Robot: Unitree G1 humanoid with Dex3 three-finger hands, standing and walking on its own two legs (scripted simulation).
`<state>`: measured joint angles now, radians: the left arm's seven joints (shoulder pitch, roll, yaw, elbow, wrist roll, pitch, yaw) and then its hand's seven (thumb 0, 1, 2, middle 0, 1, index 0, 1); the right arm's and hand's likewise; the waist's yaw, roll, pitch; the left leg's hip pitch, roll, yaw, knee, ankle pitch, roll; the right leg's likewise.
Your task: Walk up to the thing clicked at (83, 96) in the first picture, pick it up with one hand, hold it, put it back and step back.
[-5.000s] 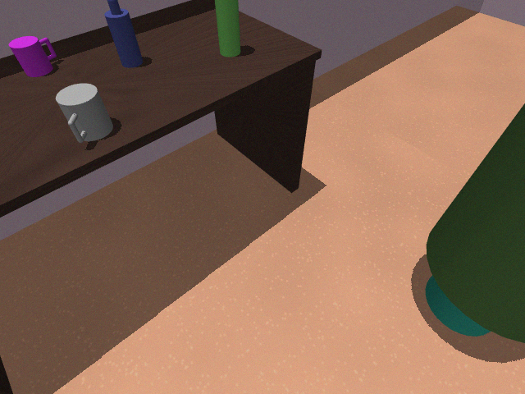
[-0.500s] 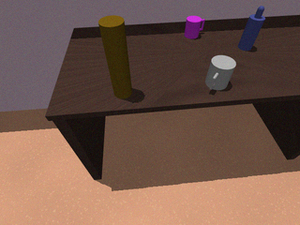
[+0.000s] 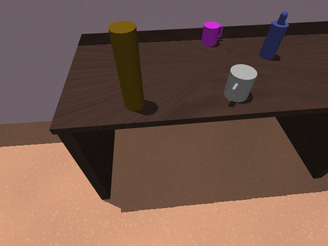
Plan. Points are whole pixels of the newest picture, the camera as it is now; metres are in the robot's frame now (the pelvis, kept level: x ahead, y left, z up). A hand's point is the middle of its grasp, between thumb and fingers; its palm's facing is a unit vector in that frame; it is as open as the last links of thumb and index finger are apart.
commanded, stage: stand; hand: right
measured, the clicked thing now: (237, 85) +0.63 -0.26 +0.00
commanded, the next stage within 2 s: walk up in 1.60 s
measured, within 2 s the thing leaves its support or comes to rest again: neither
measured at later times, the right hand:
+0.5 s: hand out of the picture +0.06 -0.25 -0.16, palm faces -0.04 +0.94 -0.33, open 7.4 cm
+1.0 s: hand out of the picture +0.07 -0.25 -0.16, palm faces -0.04 +0.94 -0.33, open 7.4 cm
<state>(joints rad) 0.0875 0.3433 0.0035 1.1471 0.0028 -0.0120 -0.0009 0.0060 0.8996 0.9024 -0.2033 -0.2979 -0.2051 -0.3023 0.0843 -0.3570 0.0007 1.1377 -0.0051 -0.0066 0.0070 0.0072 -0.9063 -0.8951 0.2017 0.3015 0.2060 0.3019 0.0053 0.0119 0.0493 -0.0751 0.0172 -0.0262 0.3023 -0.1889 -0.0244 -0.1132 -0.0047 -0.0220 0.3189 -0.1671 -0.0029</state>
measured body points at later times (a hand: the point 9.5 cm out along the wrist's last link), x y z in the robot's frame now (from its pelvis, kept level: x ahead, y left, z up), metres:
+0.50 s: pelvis +0.00 +0.00 +0.00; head +0.01 -0.01 +0.45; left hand +0.07 +0.30 -0.13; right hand +0.06 -0.30 -0.14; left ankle -0.01 +0.14 -0.75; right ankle +0.01 -0.12 -0.75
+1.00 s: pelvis +0.00 +0.00 +0.00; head +0.01 -0.01 +0.45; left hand +0.07 +0.30 -0.13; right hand +0.08 -0.30 -0.14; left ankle -0.01 +0.14 -0.75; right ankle +0.01 -0.12 -0.75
